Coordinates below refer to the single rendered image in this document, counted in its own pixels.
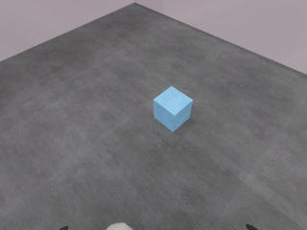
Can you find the carton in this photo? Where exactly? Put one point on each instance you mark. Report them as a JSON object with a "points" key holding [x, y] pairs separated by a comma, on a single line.
{"points": [[172, 108]]}

